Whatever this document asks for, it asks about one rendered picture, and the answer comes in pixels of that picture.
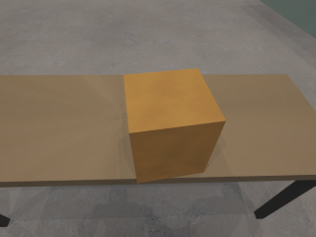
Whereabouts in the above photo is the carton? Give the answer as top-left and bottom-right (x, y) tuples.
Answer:
(123, 68), (226, 184)

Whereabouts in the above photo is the table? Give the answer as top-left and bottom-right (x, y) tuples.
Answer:
(0, 74), (316, 227)

